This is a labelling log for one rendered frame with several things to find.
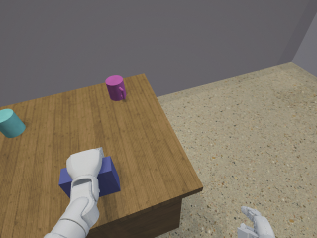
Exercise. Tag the robot left hand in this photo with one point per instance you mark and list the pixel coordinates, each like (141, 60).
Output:
(85, 163)

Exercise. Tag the robot right hand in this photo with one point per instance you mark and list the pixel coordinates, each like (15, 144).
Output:
(260, 224)

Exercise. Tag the robot left forearm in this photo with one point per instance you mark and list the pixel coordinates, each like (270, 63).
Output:
(82, 212)

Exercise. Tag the table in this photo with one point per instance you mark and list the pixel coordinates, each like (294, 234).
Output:
(154, 171)

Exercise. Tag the sponge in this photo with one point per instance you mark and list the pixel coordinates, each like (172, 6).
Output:
(108, 179)

